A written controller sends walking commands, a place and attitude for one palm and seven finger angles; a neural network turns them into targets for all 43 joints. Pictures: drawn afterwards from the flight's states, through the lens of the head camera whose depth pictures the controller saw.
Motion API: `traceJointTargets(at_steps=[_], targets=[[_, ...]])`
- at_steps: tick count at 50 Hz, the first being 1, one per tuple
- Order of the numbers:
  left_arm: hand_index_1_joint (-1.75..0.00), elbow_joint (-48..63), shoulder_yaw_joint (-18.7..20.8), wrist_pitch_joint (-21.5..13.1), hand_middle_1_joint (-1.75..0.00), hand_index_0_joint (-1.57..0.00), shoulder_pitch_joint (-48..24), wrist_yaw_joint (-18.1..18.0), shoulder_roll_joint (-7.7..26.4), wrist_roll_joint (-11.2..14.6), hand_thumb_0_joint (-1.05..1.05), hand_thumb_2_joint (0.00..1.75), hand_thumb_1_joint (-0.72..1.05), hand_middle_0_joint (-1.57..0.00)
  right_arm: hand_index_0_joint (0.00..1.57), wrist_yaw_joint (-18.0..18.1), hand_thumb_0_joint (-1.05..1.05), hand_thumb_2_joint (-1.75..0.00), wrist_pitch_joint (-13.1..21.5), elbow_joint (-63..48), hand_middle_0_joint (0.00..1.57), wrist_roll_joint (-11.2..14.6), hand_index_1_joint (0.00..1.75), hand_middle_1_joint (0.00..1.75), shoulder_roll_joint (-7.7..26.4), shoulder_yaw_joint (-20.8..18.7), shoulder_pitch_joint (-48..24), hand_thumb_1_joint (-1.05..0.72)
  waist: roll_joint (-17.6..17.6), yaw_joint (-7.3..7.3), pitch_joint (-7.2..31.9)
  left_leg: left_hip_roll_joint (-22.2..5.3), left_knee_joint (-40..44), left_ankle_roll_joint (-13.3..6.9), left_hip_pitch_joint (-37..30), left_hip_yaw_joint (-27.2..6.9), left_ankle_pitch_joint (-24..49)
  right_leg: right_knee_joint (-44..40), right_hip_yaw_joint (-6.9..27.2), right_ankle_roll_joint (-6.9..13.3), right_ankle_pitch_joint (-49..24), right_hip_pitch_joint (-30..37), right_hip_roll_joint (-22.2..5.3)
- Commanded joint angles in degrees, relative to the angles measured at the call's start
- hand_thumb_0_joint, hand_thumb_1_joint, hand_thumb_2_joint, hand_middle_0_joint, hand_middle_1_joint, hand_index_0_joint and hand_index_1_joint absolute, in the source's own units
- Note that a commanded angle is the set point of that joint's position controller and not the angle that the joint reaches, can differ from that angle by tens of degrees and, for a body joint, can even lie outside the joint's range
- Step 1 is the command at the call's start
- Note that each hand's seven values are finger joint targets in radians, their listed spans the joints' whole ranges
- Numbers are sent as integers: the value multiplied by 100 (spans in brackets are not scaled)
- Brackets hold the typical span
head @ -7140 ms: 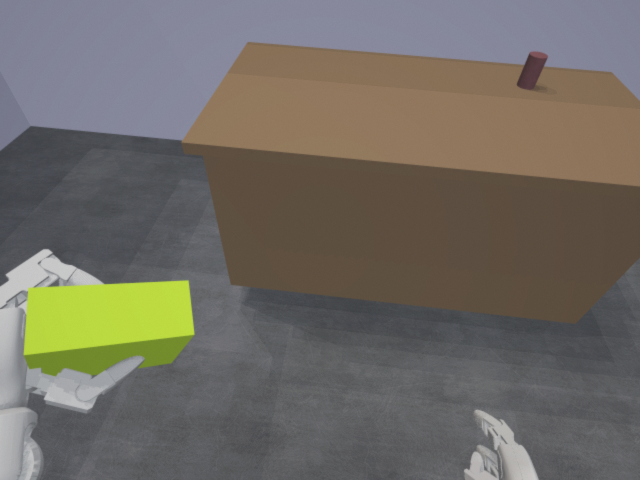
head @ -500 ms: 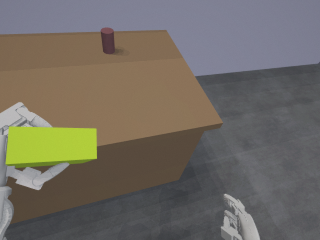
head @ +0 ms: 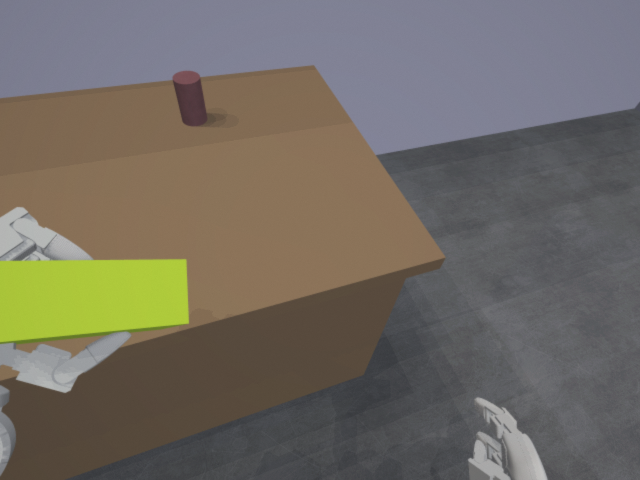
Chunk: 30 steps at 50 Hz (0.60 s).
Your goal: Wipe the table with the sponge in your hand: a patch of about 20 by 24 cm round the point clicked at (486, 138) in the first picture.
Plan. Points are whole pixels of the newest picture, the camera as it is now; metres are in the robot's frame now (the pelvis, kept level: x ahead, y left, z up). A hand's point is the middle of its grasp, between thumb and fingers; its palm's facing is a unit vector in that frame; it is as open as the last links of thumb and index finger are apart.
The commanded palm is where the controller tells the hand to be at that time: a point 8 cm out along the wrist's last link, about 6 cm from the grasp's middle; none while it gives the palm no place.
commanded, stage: shuffle to correct the standing spot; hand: left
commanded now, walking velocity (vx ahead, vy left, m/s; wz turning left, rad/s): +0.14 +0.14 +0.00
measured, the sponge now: (123, 301) +0.24 +0.20 +0.16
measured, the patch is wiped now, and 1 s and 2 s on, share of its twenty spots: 0.00 0.00 0.00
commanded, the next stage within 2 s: come to a stop and stand still in 0.56 s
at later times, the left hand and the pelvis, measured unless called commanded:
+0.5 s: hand (39, 273) +0.25 +0.27 +0.18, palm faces +0.40 -0.79 -0.46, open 9.6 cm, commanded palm +0.20 +0.29 +0.19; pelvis +0.04 +0.02 +0.00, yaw -1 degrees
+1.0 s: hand (7, 241) +0.28 +0.32 +0.18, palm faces +0.38 -0.85 -0.37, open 9.6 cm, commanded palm +0.22 +0.35 +0.19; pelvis +0.06 +0.07 +0.01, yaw -1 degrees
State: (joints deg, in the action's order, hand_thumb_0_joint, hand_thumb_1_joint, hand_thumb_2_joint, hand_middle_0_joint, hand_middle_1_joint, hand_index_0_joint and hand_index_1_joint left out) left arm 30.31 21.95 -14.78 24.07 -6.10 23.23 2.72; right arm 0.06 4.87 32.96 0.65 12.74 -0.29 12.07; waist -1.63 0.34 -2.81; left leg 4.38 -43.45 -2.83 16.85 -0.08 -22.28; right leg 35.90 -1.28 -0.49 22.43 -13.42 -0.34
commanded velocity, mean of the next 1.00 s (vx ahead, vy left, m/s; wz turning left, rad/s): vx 0.05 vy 0.04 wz -0.04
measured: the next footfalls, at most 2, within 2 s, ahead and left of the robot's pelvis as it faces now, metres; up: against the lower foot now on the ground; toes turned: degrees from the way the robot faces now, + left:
right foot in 0.36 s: +0.14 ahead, -0.04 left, +0.00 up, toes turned +1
left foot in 0.70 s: +0.09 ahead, +0.21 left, +0.00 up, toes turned +0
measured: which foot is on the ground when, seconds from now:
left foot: down 0.00-0.38, up 0.40-0.68, down 0.70-1.00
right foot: down 0.00-0.10, up 0.12-0.34, down 0.36-1.00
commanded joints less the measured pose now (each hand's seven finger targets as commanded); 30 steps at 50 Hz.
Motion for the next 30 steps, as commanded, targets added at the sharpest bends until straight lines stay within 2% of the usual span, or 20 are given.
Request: traceJointTargets(at_steps=[1,2,3,4,5,7,8,10,13,16,17,18,19,20,21,22,23,24,26,30], targets=[[-160,879,849,-404,-160,-120,-78,-230,898,96,0,130,10,-120,20,3,0,-90,191,-817,20,18,30,30,594,-236,-443,-90,-406,-97,622,-583,414,81,1053,-401,-112,-549,1882,1100,-2865,1071,-1817],[-160,830,843,-385,-160,-120,-123,-221,875,86,0,130,10,-120,20,23,0,-90,145,-757,20,6,30,30,536,-214,-405,-90,-124,42,521,-594,1347,19,224,-347,230,-287,1363,784,-2363,350,-1442],[-160,922,852,-361,-160,-120,-174,-185,877,92,0,130,10,-120,20,98,0,-90,132,-729,20,4,30,30,601,-237,-420,-90,584,118,577,-620,2051,-43,-703,-508,1130,485,553,432,-1990,-321,-662],[-160,1030,709,-387,-160,-120,-209,-149,788,57,0,130,10,-120,20,129,0,-90,162,-819,20,7,30,30,668,-281,-435,-90,1548,126,672,-1258,2238,-287,-1435,-1554,2271,1413,-129,98,-919,-1268,58],[-160,1183,660,-357,-160,-120,-369,-142,858,-8,0,130,10,-120,20,107,0,-90,197,-931,20,-33,30,30,616,-295,-369,-90,1759,161,655,-1736,2300,-535,-1933,-2227,3794,2245,-84,106,595,-2023,230],[-160,1167,592,-304,-160,-120,-585,-105,911,-69,0,130,10,-120,20,56,0,-90,228,-868,20,-141,30,30,690,-345,-346,-90,1131,141,652,-1737,2091,-276,-2395,-2025,4626,2848,-30,198,632,-2610,78],[-160,1455,562,-290,-160,-120,-785,-99,938,-63,0,130,10,-120,20,43,0,-90,258,-907,20,-92,30,30,660,-343,-410,-90,967,103,734,-1617,1917,-223,-2621,-1612,4784,2830,-104,203,531,-2721,39],[-160,1261,432,-181,-160,-120,-457,-90,751,-100,0,130,10,-120,20,29,0,-90,281,-865,20,-57,30,30,644,-386,-277,-90,860,68,666,-1414,1915,-306,-2259,-1220,4528,2296,-291,188,231,-2474,-18],[-160,1364,718,-158,-160,-120,-6,-109,977,-47,0,130,10,-120,20,46,0,-90,316,-934,20,-24,30,30,629,-296,-442,-90,1245,-30,765,-1089,1916,-114,-1366,-454,4470,991,-662,206,-466,-1229,5],[-160,976,927,-163,-160,-120,394,-76,1004,71,0,130,10,-120,20,83,0,-90,253,-982,20,-45,30,30,623,-222,-483,-90,903,-177,991,-1003,1015,112,210,-397,3926,-515,-859,303,-1650,1118,70],[-160,820,1024,-171,-160,-120,400,-70,1057,79,0,130,10,-120,20,97,0,-90,225,-992,20,2,30,30,631,-248,-531,-90,398,-283,1129,-877,144,134,1040,-331,3105,-806,-580,427,-2142,2170,-186],[-160,585,1067,-158,-160,-120,487,-72,1108,69,0,130,10,-120,20,93,0,-90,198,-973,20,39,30,30,592,-284,-464,-90,-518,-253,1471,-485,-1425,176,1583,74,2071,-944,486,902,-2385,2640,-1111],[-160,533,1175,-201,-160,-120,263,-65,1183,163,0,130,10,-120,20,81,0,-90,232,-1030,20,42,30,30,657,-354,-467,-90,-1366,-149,1541,-92,-3139,107,2269,-43,-409,-1436,2610,1519,-2180,2265,-2428],[-160,400,1248,-202,-160,-120,79,-82,1104,168,0,130,10,-120,20,115,0,-90,206,-933,20,-58,30,30,761,-359,-361,-90,-954,-57,984,-408,-3591,201,2203,-664,-555,-2160,3307,1539,-417,879,-2808],[-160,519,1010,-236,-160,-120,-55,-22,891,124,0,130,10,-120,20,35,0,-90,139,-862,20,-43,30,30,812,-462,-210,-90,-917,-2,714,-555,-3747,257,2133,-861,-307,-2426,3506,1507,622,183,-2773],[-160,479,1033,-237,-160,-120,12,8,929,105,0,130,10,-120,20,-22,0,-90,102,-827,20,-31,30,30,729,-423,-293,-90,-514,-19,347,-797,-3716,274,2005,-1000,-63,-2398,3100,1414,729,-534,-2577],[-160,696,1056,-234,-160,-120,-159,34,1053,61,0,130,10,-120,20,-37,0,-90,62,-756,20,-26,30,30,686,-369,-383,-90,-204,-11,414,-976,-3371,235,1744,-978,-144,-2215,2790,1352,544,-885,-2402],[-160,755,801,-224,-160,-120,-220,36,834,27,0,130,10,-120,20,-26,0,-90,41,-675,20,-59,30,30,513,-244,-352,-90,61,60,522,-955,-3024,230,1437,-603,236,-2195,1834,1187,314,-1131,-2107],[-160,999,480,-185,-160,-120,-573,7,702,-19,0,130,10,-120,20,42,0,-90,173,-620,20,-123,30,30,466,-141,-395,-90,-67,93,600,-809,-1777,191,571,1,541,-2305,919,892,474,-1629,-1637],[-160,1511,442,-138,-160,-120,-687,-190,876,-79,0,130,10,-120,20,306,0,-90,642,-631,20,-192,30,30,444,-173,-534,-90,-339,-169,829,-334,703,128,-502,882,339,-2141,706,734,914,-934,-1399]])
